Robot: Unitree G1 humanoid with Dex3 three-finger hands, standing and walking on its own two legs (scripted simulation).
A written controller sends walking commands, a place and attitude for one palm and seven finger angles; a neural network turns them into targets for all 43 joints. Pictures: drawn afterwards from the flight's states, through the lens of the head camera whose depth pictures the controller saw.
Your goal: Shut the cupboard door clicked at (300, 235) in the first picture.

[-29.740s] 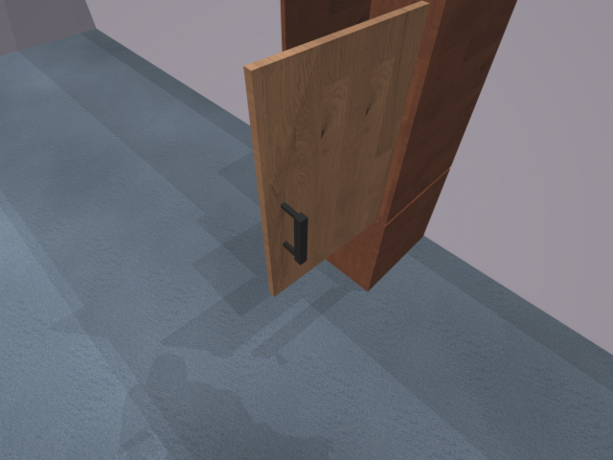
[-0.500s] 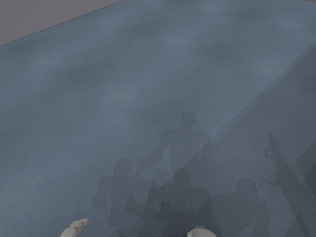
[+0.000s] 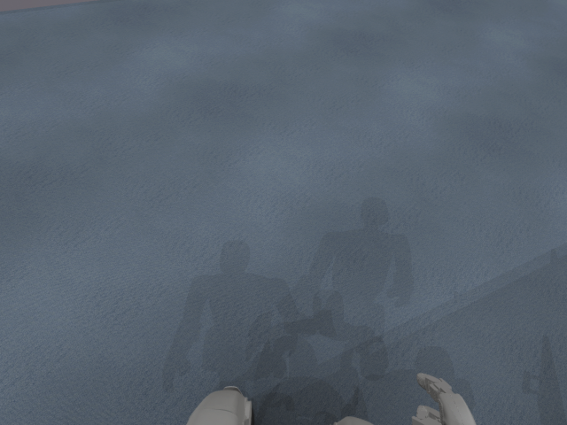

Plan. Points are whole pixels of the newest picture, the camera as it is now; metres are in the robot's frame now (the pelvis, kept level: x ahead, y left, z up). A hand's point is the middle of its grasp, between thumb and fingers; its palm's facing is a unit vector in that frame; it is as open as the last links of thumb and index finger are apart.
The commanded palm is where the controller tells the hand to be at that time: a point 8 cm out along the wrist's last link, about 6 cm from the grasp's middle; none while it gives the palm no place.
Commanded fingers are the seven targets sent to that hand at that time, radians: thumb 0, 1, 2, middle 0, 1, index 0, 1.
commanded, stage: turn to face it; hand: left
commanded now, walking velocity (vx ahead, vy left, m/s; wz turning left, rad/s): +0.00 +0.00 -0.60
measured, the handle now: out of the picture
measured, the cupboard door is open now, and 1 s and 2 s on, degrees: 53 53 53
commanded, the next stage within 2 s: none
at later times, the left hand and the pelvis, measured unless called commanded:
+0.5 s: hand (182, 399) +0.15 +0.17 -0.15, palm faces -0.19 -0.96 -0.21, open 7.4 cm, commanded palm none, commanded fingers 0.00 0.90 0.90 -0.20 -0.30 -0.20 -0.30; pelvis +0.07 -0.01 +0.02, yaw -14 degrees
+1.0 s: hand (237, 295) +0.32 +0.11 -0.13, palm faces -0.55 -0.79 -0.28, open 7.4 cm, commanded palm none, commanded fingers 0.00 0.90 0.90 -0.20 -0.30 -0.20 -0.30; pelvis +0.08 +0.00 +0.01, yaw -34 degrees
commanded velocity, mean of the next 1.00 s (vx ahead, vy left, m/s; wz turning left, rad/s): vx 0.00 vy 0.00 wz -0.60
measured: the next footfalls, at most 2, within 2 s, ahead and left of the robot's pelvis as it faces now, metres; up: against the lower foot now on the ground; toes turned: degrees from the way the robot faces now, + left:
right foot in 0.30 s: +0.08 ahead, -0.14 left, +0.00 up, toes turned -13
left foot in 0.60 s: +0.16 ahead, +0.11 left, +0.00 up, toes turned -17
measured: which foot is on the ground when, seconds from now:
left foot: down 0.00-0.30, up 0.32-0.58, down 0.60-0.98, up 1.00-1.00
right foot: up 0.00-0.28, down 0.30-0.60, up 0.62-0.98, down 1.00-1.00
